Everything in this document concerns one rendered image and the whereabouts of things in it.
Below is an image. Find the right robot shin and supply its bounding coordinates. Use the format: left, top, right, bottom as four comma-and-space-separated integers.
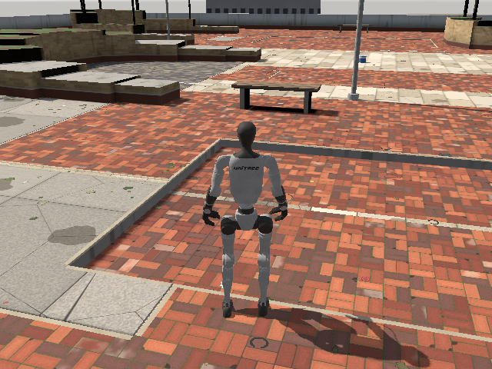
258, 254, 270, 306

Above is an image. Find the left robot hand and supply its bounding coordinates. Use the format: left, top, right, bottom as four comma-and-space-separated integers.
202, 211, 220, 226

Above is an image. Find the right robot upper arm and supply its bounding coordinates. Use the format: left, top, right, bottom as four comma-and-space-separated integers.
262, 155, 283, 197

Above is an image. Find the robot left thigh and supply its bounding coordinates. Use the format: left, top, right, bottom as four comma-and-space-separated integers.
221, 215, 236, 268

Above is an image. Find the right robot forearm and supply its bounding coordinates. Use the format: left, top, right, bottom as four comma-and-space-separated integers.
275, 186, 288, 211

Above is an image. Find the right robot hand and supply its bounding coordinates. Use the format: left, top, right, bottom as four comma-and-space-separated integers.
269, 206, 288, 221

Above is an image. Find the left robot upper arm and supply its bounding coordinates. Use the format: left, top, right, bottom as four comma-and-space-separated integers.
209, 155, 231, 198

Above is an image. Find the left robot forearm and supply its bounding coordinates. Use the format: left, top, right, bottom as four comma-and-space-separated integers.
203, 185, 217, 214

